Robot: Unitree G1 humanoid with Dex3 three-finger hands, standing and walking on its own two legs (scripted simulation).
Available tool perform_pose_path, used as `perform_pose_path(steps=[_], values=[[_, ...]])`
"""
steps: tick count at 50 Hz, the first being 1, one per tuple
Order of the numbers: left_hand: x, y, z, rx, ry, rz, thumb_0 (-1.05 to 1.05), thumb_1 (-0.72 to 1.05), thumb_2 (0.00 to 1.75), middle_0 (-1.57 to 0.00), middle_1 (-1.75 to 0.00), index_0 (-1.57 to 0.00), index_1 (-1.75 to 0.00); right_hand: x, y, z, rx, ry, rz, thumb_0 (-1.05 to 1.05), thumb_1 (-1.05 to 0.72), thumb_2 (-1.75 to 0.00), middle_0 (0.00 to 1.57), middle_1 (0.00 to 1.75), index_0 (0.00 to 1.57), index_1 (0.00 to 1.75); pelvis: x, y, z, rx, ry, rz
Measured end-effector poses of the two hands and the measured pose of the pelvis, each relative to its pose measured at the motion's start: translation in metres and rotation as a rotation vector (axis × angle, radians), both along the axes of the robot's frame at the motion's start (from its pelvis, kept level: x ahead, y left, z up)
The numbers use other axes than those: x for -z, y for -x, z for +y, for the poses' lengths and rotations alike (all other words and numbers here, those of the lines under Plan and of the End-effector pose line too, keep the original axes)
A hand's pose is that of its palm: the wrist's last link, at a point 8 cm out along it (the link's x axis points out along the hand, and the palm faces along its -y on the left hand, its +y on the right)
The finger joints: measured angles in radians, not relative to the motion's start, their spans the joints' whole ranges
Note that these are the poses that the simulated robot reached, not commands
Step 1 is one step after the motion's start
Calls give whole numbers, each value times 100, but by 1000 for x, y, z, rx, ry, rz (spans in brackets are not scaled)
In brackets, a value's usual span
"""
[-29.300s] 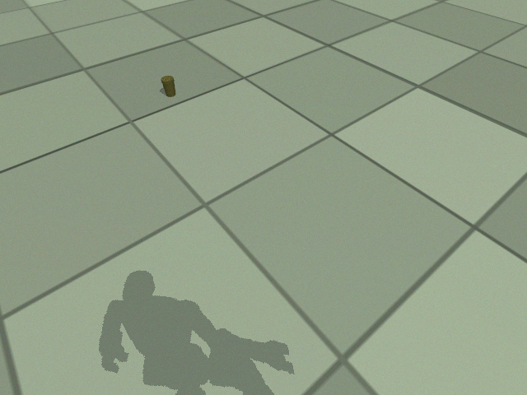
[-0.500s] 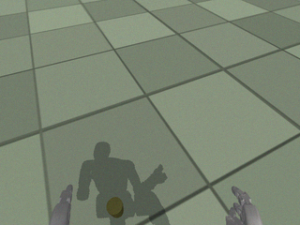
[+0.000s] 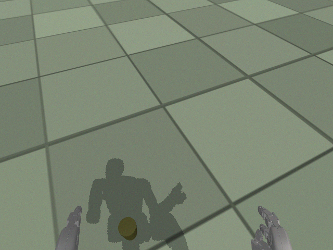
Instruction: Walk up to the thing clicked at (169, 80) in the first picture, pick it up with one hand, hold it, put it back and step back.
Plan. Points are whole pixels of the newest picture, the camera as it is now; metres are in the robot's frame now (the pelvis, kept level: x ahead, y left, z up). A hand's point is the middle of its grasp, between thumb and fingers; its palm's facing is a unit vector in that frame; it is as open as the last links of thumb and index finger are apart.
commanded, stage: home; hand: left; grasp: from the side
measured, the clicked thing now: (129, 230) +0.36 +0.21 -0.66
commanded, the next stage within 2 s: stand in 0.70 s
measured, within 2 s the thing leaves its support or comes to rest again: neither
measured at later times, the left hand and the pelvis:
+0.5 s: hand (91, 243) +0.17 +0.19 -0.05, palm faces +0.10 -0.96 -0.27, open 17.3 cm; pelvis +0.00 +0.01 +0.00, yaw +0 degrees
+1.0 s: hand (91, 242) +0.17 +0.19 -0.05, palm faces +0.10 -0.96 -0.27, open 15.4 cm; pelvis +0.01 +0.01 +0.00, yaw +0 degrees
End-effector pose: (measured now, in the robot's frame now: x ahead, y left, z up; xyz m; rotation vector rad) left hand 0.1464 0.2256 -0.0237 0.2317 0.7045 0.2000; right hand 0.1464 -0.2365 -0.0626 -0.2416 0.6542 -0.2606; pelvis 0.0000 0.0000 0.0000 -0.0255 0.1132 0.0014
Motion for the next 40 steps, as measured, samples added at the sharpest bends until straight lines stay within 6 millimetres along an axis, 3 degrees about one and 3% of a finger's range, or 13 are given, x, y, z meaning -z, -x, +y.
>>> perform_pose_path(steps=[40], values=[[-2, -10, 12, 4, 1, -15, -1, -52, 6, -5, -6, -6, -6, -2, -7, 13, -8, 6, 1, 1, -90, -90, 20, 30, 20, 30, -1, -6, 12, 5, 8, 7]])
